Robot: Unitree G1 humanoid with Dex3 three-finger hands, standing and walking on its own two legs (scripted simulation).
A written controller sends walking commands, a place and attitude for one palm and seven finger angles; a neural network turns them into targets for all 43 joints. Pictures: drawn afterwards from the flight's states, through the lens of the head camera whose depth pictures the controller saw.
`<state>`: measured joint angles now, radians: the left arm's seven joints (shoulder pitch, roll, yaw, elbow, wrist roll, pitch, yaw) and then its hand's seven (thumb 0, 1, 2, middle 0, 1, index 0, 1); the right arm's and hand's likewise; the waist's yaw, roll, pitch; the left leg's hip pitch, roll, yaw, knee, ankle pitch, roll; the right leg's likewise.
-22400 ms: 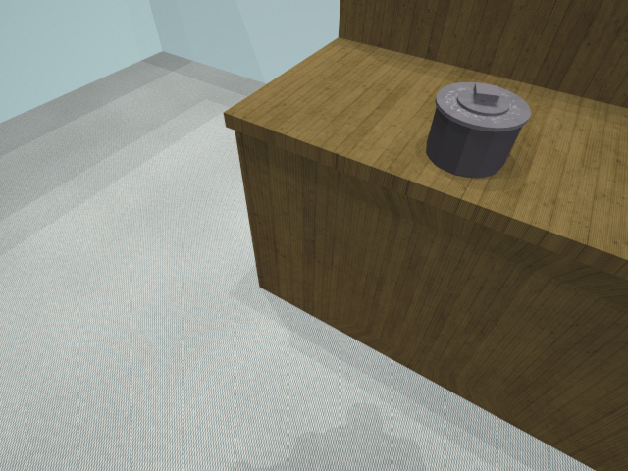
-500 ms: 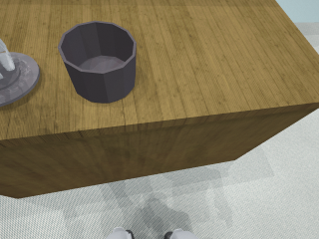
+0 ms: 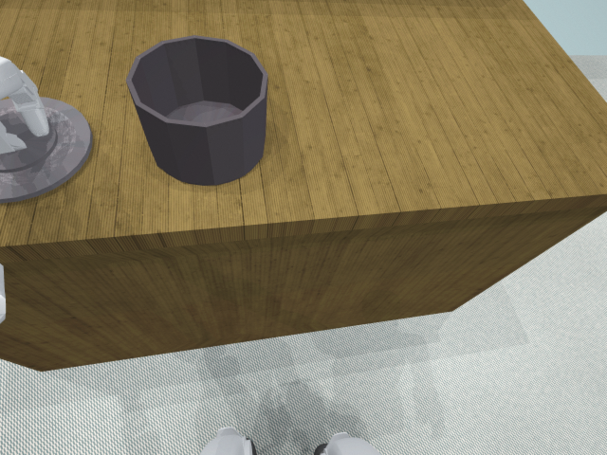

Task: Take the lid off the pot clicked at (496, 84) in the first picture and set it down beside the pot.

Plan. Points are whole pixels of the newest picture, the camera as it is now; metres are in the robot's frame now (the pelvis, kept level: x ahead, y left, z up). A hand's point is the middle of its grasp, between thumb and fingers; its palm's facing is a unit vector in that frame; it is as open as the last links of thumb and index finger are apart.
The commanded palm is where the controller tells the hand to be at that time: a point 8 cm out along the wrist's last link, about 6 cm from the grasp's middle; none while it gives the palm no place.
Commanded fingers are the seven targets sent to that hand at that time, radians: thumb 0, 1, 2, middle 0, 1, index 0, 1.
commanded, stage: open the fingers wide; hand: left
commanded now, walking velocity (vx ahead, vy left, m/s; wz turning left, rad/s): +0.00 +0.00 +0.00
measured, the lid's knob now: (6, 131) +0.53 +0.33 +0.07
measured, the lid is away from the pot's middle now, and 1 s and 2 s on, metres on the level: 0.24 0.25 0.25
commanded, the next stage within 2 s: raise the empty hand in 0.86 s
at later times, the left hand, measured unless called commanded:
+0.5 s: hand out of the picture +0.49 +0.32 +0.11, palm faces -0.42 -0.13 -0.90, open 8.7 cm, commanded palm +0.53 +0.31 +0.16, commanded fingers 0.00 0.03 0.65 -0.36 -0.88 -0.37 -0.88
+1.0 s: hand out of the picture +0.49 +0.33 +0.11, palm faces -0.42 -0.13 -0.90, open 11.0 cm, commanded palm +0.52 +0.32 +0.17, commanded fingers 0.00 -0.03 0.69 -0.36 -0.83 -0.36 -0.83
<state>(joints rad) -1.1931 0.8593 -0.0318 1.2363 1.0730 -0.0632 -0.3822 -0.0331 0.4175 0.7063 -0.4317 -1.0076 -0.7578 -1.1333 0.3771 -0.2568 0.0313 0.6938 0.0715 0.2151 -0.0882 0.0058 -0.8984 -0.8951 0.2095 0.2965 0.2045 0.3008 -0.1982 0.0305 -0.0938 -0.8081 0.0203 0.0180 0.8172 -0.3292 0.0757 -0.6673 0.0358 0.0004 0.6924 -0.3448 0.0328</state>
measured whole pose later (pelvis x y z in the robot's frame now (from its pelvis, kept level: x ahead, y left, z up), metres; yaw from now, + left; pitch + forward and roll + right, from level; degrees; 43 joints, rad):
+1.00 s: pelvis +0.00 +0.00 +0.00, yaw +0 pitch +17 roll -5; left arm -1.18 0.86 -0.06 1.23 1.05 -0.08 -0.38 0.00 -0.02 0.68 -0.37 -0.84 -0.37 -0.84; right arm 0.37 -0.27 0.02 0.69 0.07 0.22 -0.08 0.01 -0.90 -0.90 0.21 0.30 0.20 0.30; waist -0.18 0.03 -0.10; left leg -0.78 0.01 0.02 0.80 -0.33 0.08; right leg -0.64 0.03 0.00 0.67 -0.34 0.03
